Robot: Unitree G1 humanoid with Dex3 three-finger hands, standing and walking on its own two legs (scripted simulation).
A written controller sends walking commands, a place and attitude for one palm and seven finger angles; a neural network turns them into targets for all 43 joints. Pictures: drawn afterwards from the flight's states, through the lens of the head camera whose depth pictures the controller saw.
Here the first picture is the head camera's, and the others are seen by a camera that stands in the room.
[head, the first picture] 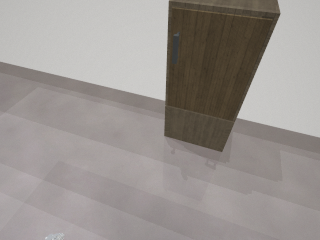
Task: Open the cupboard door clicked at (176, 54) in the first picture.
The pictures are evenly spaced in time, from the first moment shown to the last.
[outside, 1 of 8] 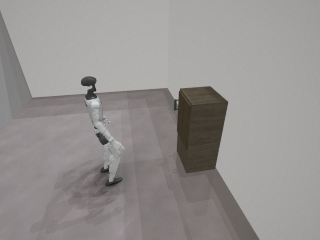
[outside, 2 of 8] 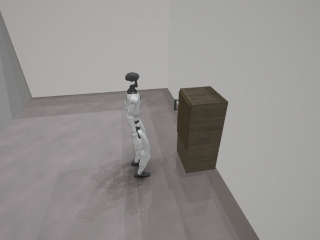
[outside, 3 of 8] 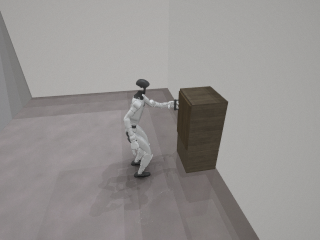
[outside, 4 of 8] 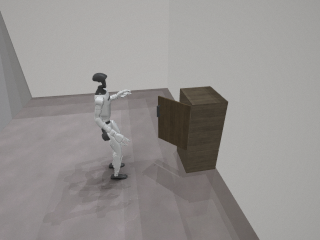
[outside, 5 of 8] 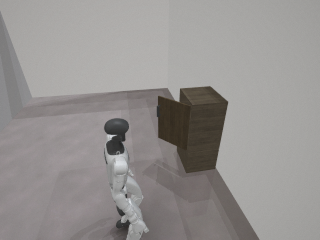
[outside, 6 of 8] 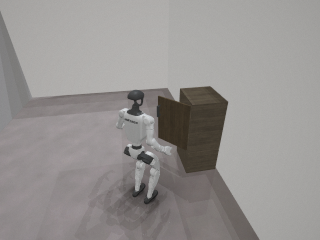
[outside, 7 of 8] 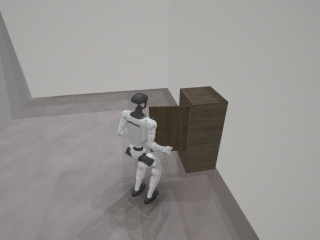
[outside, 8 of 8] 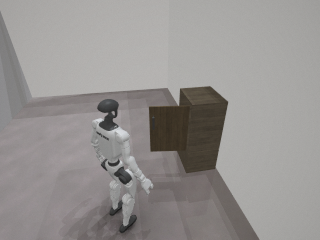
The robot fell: no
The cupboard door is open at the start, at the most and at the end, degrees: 0 82 82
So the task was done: yes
